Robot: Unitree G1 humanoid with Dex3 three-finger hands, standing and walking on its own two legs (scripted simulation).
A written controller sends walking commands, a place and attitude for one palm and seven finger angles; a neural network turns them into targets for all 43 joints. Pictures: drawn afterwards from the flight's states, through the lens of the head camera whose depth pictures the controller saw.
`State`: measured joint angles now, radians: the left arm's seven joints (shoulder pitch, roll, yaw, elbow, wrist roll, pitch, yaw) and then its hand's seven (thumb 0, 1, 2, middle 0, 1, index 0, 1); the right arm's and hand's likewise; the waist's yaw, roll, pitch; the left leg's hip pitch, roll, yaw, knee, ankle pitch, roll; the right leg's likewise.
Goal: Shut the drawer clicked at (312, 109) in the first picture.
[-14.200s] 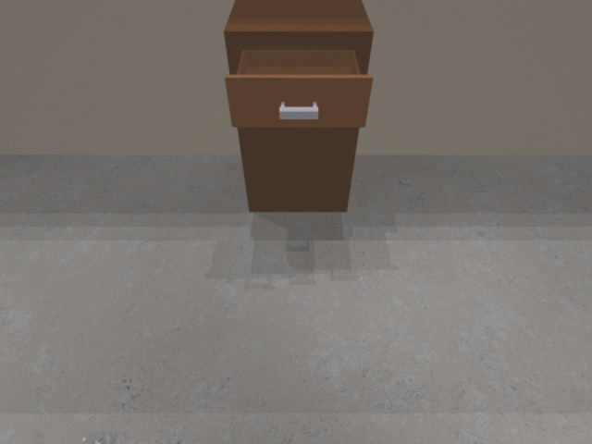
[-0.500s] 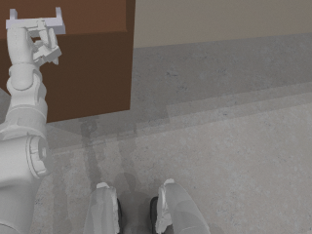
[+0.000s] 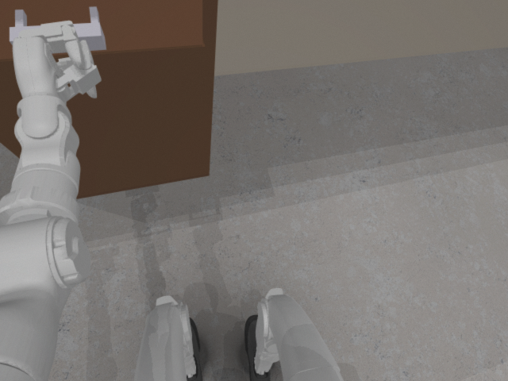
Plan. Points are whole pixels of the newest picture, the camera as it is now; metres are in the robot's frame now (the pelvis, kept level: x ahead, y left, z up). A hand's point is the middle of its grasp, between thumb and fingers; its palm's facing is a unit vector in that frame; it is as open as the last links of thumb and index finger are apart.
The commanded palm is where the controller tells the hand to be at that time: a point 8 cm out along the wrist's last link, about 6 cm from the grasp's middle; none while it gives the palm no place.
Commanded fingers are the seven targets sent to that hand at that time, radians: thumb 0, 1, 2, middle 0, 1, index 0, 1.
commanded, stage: pull the fist back off the drawer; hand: left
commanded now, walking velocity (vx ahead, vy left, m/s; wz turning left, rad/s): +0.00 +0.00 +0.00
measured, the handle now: (59, 27) +0.63 +0.22 +0.06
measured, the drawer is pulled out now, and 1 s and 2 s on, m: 0.00 0.00 0.00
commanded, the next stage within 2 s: draw the hand back to the body in 0.30 s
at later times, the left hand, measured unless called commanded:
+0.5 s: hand (88, 76) +0.53 +0.18 +0.07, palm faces +0.16 -0.99 -0.04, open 3.3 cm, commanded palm +0.48 +0.22 +0.09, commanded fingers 0.00 0.90 0.90 -1.40 -1.60 -1.40 -1.60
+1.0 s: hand (15, 137) +0.38 +0.19 +0.17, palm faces +0.17 -0.97 -0.19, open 3.3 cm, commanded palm +0.34 +0.24 +0.19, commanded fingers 0.00 0.90 0.90 -1.40 -1.60 -1.40 -1.60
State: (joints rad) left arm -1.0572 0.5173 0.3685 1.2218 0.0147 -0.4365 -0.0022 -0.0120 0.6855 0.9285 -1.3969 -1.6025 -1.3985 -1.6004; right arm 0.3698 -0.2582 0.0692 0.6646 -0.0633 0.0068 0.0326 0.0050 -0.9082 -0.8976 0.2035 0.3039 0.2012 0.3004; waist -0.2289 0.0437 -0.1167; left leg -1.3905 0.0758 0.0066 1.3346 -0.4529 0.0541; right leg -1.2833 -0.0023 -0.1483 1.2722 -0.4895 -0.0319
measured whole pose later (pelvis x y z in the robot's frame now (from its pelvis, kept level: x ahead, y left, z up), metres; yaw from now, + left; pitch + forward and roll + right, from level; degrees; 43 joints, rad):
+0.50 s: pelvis +0.05 +0.00 +0.03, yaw +0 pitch +26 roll -3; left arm -0.70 0.34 0.35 0.92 -0.07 -0.51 -0.02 0.02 0.89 0.90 -1.40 -1.60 -1.40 -1.60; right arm 0.29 -0.24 0.01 0.62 -0.03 0.10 0.05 0.01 -0.91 -0.90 0.20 0.30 0.20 0.30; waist -0.14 0.03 -0.14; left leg -1.17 0.08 0.05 1.23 -0.52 0.04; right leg -1.09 0.01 -0.10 1.18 -0.55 -0.03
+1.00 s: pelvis +0.08 -0.02 +0.11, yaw +2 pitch +8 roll +0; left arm 0.02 0.28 0.13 0.20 -0.12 -0.20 0.00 0.02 0.90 0.90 -1.40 -1.60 -1.40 -1.60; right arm 0.21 -0.25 0.02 0.53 0.05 0.06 -0.04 0.01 -0.91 -0.90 0.20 0.30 0.20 0.30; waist -0.02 0.04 -0.08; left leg -0.54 0.03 0.06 0.78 -0.39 0.02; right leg -0.47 0.00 -0.09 0.77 -0.44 -0.03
